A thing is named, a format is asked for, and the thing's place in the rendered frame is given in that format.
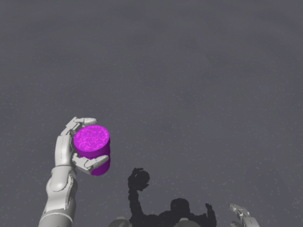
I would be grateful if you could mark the left robot hand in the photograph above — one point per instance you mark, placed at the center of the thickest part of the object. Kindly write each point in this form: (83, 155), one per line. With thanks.
(66, 153)

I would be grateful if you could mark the cup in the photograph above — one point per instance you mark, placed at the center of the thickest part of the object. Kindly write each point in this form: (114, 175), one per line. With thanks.
(92, 142)

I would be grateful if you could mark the left robot arm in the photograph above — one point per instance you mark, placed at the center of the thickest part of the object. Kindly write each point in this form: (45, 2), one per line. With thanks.
(61, 205)

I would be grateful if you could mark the right robot hand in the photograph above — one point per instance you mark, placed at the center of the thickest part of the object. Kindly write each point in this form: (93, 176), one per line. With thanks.
(243, 215)

